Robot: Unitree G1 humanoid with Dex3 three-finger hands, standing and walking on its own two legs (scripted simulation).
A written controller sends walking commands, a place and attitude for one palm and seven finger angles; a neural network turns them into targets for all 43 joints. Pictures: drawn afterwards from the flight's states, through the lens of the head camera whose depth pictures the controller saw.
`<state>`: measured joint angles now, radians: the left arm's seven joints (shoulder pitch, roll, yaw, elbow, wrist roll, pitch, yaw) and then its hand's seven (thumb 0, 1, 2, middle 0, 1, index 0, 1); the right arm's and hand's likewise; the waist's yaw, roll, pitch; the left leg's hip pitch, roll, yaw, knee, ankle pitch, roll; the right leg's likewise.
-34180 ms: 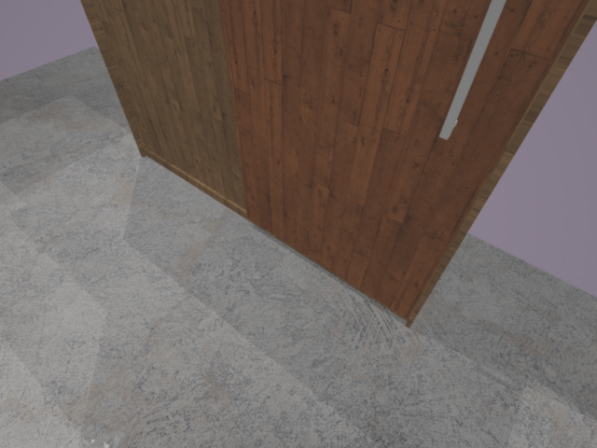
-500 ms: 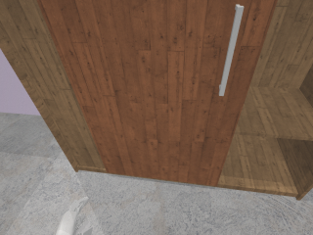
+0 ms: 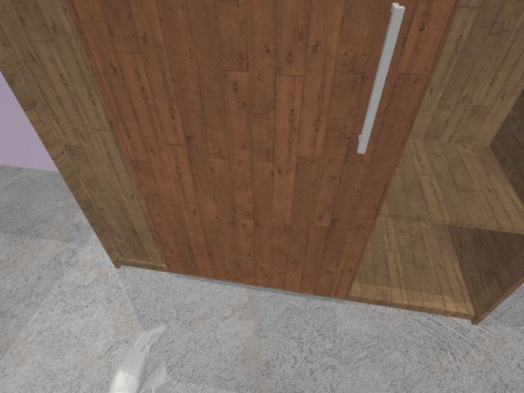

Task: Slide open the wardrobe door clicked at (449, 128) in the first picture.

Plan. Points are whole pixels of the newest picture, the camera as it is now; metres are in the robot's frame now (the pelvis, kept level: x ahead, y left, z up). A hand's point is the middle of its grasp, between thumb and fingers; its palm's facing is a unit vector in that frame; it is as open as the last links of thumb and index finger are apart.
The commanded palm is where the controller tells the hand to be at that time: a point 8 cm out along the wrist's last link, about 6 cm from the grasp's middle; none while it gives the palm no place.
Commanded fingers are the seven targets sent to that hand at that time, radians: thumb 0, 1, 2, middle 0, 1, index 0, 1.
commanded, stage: stop stepping back and stand still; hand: right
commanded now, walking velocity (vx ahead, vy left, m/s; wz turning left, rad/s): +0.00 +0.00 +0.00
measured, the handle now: (376, 87) +0.66 -0.21 +0.19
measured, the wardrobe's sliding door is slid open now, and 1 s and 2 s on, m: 0.50 0.50 0.50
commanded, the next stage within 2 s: let the arm hang, fingers relaxed in 0.28 s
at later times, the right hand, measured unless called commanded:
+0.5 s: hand (468, 339) +0.21 -0.27 +0.03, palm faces +0.17 +0.84 -0.52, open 7.4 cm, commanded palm none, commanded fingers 0.00 -0.90 -0.90 0.20 0.30 0.20 0.30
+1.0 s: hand out of the picture -0.06 -0.20 -0.18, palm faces +0.06 +0.97 -0.23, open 7.4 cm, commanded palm none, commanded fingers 0.00 -0.90 -0.90 0.20 0.30 0.20 0.30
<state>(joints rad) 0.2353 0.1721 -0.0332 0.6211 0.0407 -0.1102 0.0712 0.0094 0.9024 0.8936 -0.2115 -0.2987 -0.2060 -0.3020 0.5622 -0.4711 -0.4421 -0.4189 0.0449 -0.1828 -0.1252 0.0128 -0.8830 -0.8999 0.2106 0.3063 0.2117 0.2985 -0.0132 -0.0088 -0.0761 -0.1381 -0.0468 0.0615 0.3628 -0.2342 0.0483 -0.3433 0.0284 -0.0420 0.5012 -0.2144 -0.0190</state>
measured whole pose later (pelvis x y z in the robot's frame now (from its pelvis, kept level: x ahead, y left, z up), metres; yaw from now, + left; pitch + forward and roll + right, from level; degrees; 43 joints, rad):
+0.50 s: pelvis -0.01 -0.01 -0.01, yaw -1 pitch +1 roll +1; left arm 0.14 0.30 0.00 0.76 0.01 -0.08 -0.01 0.01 0.90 0.89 -0.21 -0.30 -0.20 -0.30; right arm 0.29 -0.41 -0.17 0.12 -0.02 -0.05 -0.02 0.00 -0.90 -0.90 0.20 0.30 0.20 0.30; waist -0.01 -0.09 -0.05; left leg -0.25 0.00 0.05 0.58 -0.35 0.01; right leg -0.38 0.03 -0.02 0.58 -0.23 -0.05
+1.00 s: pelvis -0.03 +0.01 +0.00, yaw -3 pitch -1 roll +2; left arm 0.27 0.25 0.01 1.09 0.02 0.03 0.02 0.01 0.91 0.89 -0.21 -0.30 -0.20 -0.30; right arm 0.29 -0.25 -0.02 1.12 -0.02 0.02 0.00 0.01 -0.90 -0.90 0.20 0.30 0.20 0.30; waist 0.00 0.00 0.06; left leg -0.16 -0.04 0.11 0.43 -0.25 0.05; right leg -0.31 0.01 0.04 0.48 -0.14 -0.02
